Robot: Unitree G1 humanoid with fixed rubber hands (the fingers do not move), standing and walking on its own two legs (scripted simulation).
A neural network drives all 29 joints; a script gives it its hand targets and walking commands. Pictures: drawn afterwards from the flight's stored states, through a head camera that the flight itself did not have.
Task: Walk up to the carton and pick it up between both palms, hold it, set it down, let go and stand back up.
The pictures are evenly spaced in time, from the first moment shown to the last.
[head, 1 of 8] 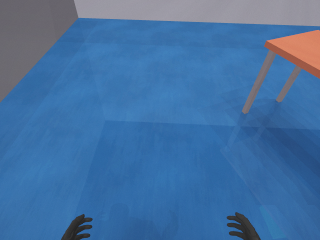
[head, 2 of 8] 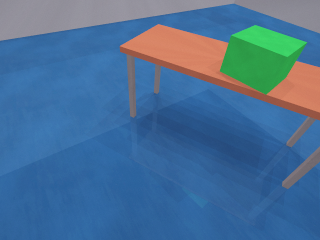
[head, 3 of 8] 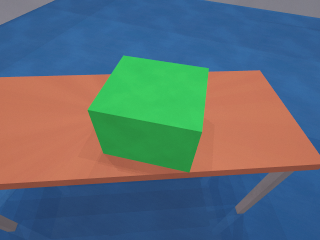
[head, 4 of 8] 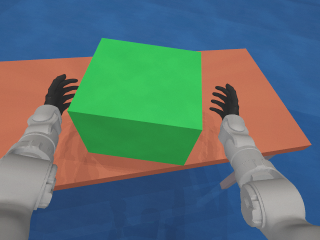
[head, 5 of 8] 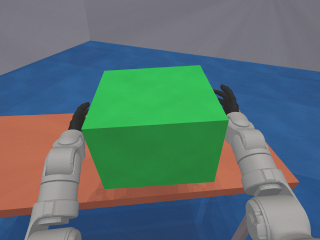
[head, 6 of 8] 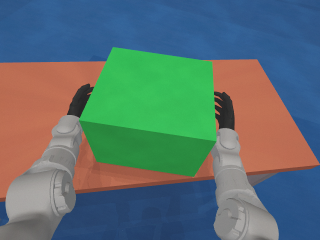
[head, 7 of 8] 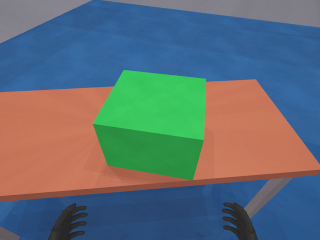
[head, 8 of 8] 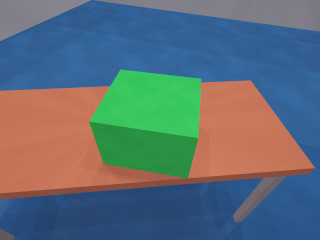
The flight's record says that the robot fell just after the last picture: no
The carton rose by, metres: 0.19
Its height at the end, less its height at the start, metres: +0.00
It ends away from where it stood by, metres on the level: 0.01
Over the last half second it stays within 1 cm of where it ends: yes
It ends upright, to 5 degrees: yes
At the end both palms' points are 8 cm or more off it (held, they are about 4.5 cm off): yes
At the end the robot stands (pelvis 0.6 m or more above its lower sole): yes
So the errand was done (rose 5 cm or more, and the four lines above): yes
